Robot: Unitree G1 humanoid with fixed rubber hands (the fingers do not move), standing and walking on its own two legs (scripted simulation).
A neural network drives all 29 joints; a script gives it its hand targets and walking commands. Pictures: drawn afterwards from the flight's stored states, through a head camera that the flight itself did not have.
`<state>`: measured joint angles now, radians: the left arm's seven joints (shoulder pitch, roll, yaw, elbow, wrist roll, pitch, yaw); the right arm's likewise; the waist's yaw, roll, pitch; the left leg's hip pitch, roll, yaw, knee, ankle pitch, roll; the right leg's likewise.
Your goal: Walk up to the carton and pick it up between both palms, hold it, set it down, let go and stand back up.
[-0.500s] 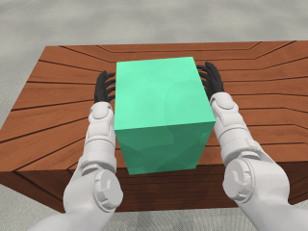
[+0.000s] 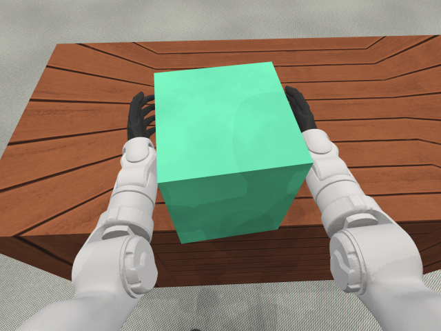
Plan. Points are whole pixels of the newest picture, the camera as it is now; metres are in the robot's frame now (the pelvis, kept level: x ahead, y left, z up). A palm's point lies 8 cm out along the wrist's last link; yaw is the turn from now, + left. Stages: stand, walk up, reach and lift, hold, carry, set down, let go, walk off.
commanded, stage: set down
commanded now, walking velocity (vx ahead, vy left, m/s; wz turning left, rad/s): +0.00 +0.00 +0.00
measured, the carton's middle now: (222, 160) +0.41 +0.05 +0.05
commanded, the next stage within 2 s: none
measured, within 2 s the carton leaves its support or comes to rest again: neither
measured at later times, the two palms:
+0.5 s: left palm (139, 178) +0.36 +0.19 +0.04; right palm (335, 157) +0.41 -0.15 +0.08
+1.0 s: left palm (119, 195) +0.31 +0.21 +0.06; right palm (338, 182) +0.35 -0.14 +0.09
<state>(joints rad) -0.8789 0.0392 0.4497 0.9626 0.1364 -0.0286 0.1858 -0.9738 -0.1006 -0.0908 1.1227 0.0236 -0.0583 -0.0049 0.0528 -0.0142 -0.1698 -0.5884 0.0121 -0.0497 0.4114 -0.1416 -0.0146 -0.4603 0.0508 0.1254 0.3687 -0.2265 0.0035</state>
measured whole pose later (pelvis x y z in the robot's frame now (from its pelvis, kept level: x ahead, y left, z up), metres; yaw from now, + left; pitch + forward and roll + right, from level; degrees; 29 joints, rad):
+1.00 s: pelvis -0.07 +0.00 +0.00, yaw -1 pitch +12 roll -2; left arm -0.67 0.12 0.21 0.86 -0.05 0.07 0.22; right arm -0.80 -0.21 0.09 1.04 0.25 -0.01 0.03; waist 0.05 -0.02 -0.18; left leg -0.57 0.03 -0.05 0.42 -0.05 -0.03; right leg -0.48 0.08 0.13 0.44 -0.17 0.00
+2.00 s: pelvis -0.06 -0.02 +0.00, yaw +0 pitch +3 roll -1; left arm 0.05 0.08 0.08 0.16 -0.07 0.21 0.18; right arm -0.03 -0.24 0.05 0.38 0.25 -0.04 0.05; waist 0.05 -0.02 -0.11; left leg -0.34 0.04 -0.05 0.36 -0.07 -0.03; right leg -0.26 0.08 0.13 0.40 -0.19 -0.01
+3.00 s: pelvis -0.04 -0.02 +0.01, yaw +0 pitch +1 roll +0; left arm 0.22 0.12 0.08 0.12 -0.07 0.13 0.08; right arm 0.20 -0.25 0.05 0.24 0.25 -0.04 0.05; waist 0.05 -0.02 -0.01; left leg -0.27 0.03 -0.05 0.33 -0.09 -0.03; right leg -0.18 0.07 0.13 0.36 -0.21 -0.01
